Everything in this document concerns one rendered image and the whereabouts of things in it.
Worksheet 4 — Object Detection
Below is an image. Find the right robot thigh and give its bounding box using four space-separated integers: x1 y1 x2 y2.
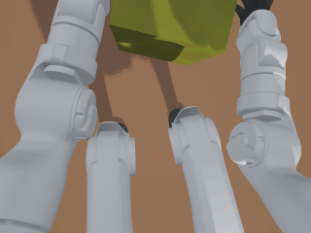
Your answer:
168 114 245 233

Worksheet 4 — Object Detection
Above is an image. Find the carton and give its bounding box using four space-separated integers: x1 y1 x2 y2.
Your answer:
109 0 238 65

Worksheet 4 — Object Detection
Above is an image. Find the left robot shin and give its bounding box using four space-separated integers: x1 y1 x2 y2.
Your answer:
86 121 126 173

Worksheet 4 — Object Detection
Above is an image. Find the left robot upper arm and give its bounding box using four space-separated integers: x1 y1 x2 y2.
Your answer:
0 77 98 233

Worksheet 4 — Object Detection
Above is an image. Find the right robot forearm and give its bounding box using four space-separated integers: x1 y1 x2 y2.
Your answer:
236 9 297 136

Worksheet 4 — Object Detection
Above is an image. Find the right robot hand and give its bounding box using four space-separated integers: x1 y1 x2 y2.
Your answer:
235 0 274 25

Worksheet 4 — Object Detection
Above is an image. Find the right robot upper arm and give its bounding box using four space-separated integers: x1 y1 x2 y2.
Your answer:
226 119 311 233

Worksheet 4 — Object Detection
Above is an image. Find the left robot forearm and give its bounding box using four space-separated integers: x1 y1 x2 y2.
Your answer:
15 0 110 127

